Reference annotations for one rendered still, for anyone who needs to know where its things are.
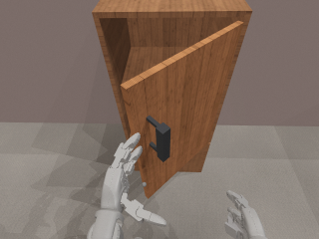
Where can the cupboard door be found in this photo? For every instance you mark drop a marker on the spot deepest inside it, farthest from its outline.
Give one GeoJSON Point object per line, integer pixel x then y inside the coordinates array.
{"type": "Point", "coordinates": [184, 92]}

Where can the left robot hand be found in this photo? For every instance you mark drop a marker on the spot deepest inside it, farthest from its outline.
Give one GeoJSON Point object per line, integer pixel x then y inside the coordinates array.
{"type": "Point", "coordinates": [116, 180]}

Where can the left robot forearm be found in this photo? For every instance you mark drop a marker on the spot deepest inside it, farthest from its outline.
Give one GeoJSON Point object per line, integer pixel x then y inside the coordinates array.
{"type": "Point", "coordinates": [108, 225]}

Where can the handle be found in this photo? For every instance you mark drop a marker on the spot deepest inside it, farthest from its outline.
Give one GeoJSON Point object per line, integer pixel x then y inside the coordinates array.
{"type": "Point", "coordinates": [162, 138]}

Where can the right robot hand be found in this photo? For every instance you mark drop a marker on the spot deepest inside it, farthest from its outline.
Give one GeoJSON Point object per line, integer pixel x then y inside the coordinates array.
{"type": "Point", "coordinates": [247, 223]}

